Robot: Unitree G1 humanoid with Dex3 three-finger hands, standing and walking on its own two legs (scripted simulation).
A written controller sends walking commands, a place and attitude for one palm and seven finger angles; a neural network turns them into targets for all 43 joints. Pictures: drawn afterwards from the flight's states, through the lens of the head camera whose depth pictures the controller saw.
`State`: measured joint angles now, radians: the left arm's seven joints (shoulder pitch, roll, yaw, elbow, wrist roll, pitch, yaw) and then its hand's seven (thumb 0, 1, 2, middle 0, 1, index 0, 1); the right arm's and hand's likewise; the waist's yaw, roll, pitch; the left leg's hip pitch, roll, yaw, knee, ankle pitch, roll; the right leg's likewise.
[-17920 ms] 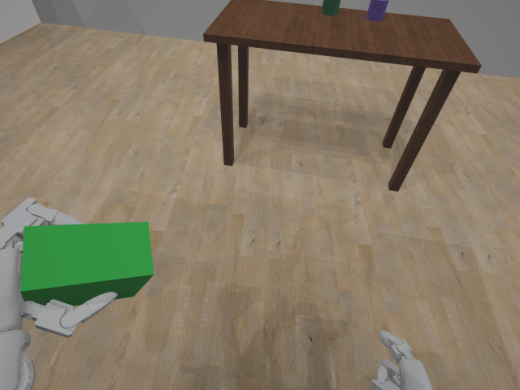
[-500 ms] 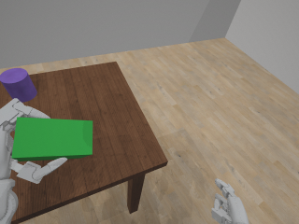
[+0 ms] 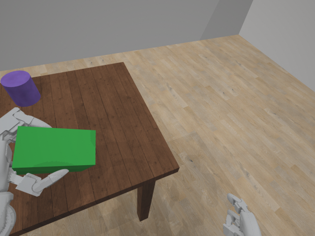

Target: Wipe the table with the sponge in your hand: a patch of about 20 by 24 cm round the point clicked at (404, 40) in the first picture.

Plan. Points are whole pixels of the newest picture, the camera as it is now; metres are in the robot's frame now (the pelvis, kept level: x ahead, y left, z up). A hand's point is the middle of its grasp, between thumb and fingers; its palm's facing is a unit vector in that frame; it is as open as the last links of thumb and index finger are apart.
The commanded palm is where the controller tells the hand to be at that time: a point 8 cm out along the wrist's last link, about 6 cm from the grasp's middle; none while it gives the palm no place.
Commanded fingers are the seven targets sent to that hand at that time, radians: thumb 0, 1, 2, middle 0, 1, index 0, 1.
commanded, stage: look again from close up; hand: left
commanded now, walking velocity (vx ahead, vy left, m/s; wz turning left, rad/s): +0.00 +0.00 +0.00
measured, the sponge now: (66, 152) +0.23 +0.21 +0.13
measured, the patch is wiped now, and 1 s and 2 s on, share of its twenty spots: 0.00 0.00 0.00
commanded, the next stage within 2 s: turn the palm down, sponge in hand in 0.18 s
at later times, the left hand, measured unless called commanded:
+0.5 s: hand (43, 141) +0.23 +0.24 +0.17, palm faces +0.36 -0.78 -0.51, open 10.4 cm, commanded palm +0.16 +0.27 +0.18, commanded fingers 0.00 0.10 1.30 -1.20 -1.60 -1.20 -1.60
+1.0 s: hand (61, 155) +0.22 +0.20 +0.16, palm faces +0.28 -0.54 -0.79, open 10.4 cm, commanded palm +0.17 +0.25 +0.20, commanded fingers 0.00 0.10 1.30 -1.20 -1.60 -1.20 -1.60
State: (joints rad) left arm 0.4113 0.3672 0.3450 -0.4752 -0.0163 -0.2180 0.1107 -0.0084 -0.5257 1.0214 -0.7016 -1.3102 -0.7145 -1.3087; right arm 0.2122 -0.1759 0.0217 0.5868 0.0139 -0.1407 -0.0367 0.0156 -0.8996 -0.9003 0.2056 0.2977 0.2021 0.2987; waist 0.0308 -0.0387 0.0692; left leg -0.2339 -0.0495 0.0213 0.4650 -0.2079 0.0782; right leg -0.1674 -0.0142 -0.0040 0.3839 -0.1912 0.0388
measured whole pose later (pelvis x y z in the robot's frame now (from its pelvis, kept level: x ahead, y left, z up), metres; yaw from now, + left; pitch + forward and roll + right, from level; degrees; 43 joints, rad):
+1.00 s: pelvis +0.00 -0.07 -0.01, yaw +1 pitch -2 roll +0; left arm 0.32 0.60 0.32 -0.37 0.19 0.03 0.00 -0.01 -0.52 1.02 -0.70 -1.31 -0.71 -1.31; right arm 0.15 -0.26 -0.01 0.62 0.01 -0.03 -0.08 0.02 -0.90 -0.90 0.20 0.30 0.20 0.30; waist 0.07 0.07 0.00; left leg -0.30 0.01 -0.03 0.59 -0.26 -0.02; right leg -0.25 0.06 -0.02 0.59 -0.31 -0.06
